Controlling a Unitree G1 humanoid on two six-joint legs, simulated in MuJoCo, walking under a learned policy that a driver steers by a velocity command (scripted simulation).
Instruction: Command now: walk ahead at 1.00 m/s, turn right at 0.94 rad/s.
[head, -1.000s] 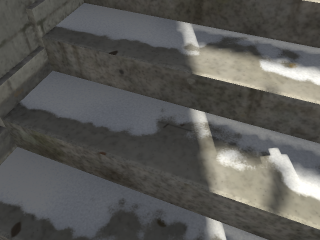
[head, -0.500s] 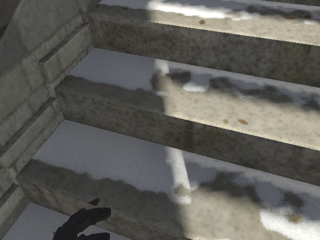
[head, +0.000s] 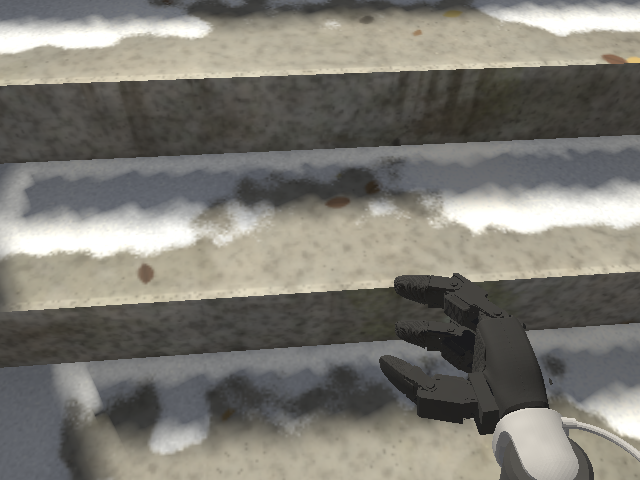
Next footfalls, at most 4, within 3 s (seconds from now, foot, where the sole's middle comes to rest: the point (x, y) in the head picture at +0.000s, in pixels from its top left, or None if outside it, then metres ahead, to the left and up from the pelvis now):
0.38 right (418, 423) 0.47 -0.13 -0.48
0.76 left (369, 198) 0.82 -0.05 -0.31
1.10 right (479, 10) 1.16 -0.25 -0.14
1.52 left None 1.42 0.05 0.02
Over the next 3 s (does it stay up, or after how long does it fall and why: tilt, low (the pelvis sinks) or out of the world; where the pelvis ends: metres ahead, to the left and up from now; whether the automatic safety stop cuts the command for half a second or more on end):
stays up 1.44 -0.07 0.80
